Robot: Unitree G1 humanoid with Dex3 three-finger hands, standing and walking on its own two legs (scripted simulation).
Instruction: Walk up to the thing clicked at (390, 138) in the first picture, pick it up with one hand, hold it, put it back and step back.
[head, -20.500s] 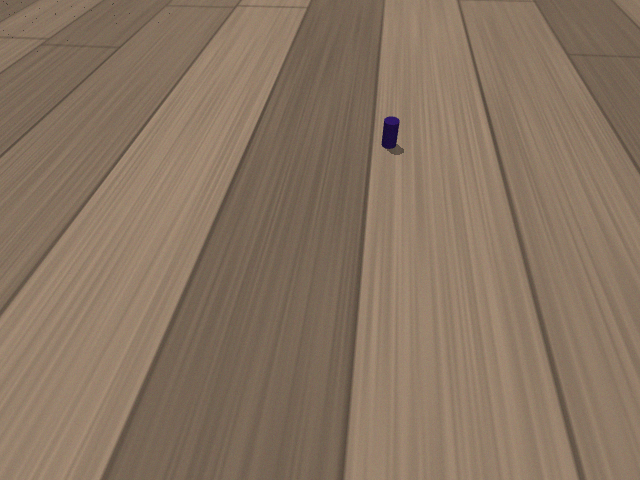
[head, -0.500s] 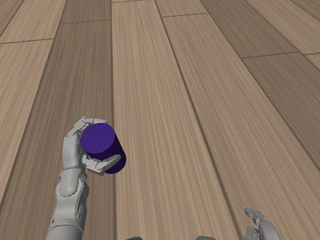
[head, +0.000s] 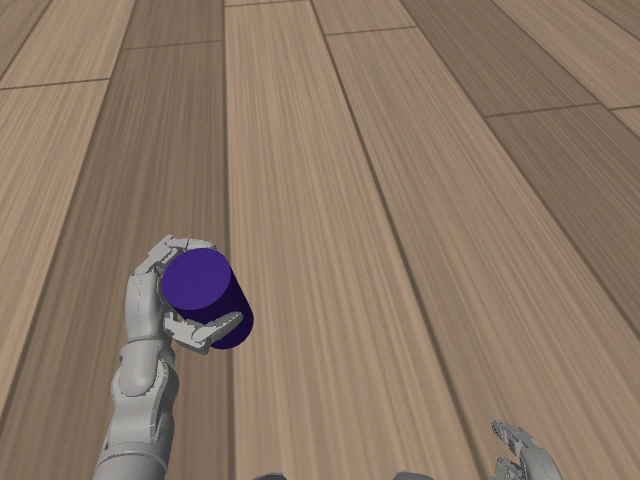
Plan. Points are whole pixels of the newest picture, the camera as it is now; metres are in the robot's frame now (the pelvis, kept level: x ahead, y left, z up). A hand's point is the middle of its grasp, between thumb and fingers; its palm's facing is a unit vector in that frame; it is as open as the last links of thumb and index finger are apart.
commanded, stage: hold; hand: left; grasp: from the side
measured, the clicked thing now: (213, 302) +0.33 +0.16 +0.02
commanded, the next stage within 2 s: crouch in 0.22 s
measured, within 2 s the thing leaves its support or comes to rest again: neither
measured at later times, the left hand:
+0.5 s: hand (204, 297) +0.33 +0.17 +0.04, palm faces +0.16 -0.99 +0.01, open 10.8 cm
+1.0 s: hand (228, 345) +0.36 +0.19 -0.20, palm faces +0.19 -0.98 -0.02, open 10.8 cm
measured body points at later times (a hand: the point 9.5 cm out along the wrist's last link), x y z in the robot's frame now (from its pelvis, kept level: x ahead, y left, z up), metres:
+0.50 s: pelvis +0.00 +0.00 +0.00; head +0.04 +0.00 +0.45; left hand +0.32 +0.22 +0.04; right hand +0.13 -0.25 -0.11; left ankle +0.01 +0.13 -0.70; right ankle +0.01 -0.13 -0.70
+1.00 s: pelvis -0.04 +0.00 -0.18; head +0.12 +0.02 +0.24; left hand +0.35 +0.24 -0.19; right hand +0.08 -0.26 -0.30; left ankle +0.01 +0.13 -0.70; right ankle +0.01 -0.13 -0.70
